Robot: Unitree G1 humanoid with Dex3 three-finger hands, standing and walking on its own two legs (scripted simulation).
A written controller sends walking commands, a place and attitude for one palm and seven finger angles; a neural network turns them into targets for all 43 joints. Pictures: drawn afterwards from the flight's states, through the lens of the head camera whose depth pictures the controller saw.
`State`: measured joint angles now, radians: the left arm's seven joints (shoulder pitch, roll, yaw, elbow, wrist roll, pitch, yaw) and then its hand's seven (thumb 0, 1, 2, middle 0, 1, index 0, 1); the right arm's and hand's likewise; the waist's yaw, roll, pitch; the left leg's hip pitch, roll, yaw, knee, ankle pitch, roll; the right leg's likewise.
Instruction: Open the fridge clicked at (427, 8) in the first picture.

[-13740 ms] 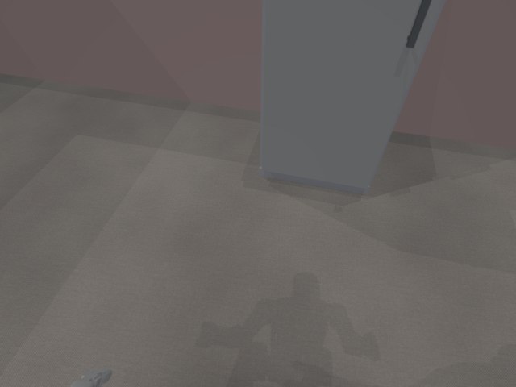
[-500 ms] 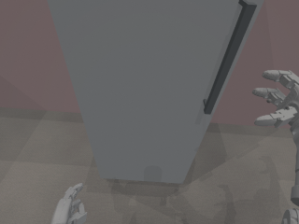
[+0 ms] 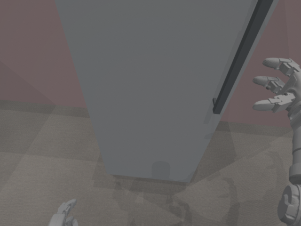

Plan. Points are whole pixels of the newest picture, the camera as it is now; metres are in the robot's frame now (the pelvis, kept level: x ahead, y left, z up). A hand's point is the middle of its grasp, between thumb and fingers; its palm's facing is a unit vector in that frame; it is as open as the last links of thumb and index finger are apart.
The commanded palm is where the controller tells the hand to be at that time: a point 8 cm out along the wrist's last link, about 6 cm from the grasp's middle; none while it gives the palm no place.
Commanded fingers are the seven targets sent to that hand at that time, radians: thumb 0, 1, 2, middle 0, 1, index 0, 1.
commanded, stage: move the hooked fingers beside the handle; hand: right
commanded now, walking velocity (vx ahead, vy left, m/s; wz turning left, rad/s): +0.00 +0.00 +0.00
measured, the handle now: (233, 64) +0.51 -0.18 +0.21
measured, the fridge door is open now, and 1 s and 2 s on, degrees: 0 0 0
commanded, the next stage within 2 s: feel for the door with the fingertips in 1.02 s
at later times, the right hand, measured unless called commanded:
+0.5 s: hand (262, 82) +0.44 -0.24 +0.20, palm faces +0.04 +1.00 +0.00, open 14.0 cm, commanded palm +0.41 -0.29 +0.20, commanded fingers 0.00 0.50 -0.30 0.30 1.20 0.30 1.20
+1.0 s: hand (260, 84) +0.43 -0.23 +0.20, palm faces +0.05 +1.00 +0.01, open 14.0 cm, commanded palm +0.41 -0.28 +0.20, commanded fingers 0.00 0.50 -0.30 0.30 1.20 0.30 1.20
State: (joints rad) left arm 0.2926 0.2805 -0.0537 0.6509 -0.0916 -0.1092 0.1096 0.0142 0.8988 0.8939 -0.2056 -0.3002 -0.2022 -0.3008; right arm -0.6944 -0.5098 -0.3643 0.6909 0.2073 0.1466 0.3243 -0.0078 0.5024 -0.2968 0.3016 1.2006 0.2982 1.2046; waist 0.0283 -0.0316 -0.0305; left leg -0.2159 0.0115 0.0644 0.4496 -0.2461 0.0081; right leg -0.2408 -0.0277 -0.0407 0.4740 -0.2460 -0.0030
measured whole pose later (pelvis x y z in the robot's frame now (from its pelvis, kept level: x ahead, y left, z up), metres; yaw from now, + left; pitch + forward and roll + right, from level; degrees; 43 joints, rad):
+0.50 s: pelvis +0.00 -0.01 +0.00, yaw +2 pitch +3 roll +1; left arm 0.36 0.28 -0.03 0.65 -0.08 -0.08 0.09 0.01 0.90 0.89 -0.21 -0.30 -0.20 -0.30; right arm -0.74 -0.52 -0.40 0.80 0.18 0.06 0.31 -0.01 0.50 -0.30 0.30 1.20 0.30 1.20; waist 0.06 -0.03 -0.04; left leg -0.26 0.01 0.03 0.45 -0.24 0.00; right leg -0.28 -0.03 -0.07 0.49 -0.26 -0.01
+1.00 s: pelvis +0.00 -0.01 +0.00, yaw +0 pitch +2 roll +1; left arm 0.29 0.27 -0.05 0.64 -0.08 -0.07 0.10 0.01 0.90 0.89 -0.21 -0.30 -0.20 -0.30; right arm -0.80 -0.50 -0.34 0.85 0.18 0.09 0.28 -0.01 0.50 -0.30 0.30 1.20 0.30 1.20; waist 0.04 -0.03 -0.04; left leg -0.26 0.02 0.06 0.47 -0.25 0.00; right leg -0.29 -0.02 -0.05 0.50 -0.25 -0.01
